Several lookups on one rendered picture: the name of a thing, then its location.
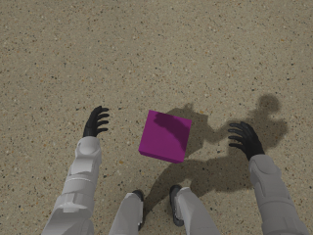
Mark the left robot upper arm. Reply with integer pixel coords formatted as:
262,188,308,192
42,217,94,235

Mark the carton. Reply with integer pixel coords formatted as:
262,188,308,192
138,110,192,164

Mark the robot left foot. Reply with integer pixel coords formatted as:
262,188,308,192
132,190,144,231

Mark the right robot shin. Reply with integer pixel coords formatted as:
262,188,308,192
175,187,192,220

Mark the right robot hand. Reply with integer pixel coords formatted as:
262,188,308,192
228,121,265,161

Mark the left robot hand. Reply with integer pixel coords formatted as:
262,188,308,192
82,106,110,137

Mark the robot right forearm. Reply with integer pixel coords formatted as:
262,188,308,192
248,154,310,235

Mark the robot left forearm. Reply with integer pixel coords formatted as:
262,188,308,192
41,136,102,235

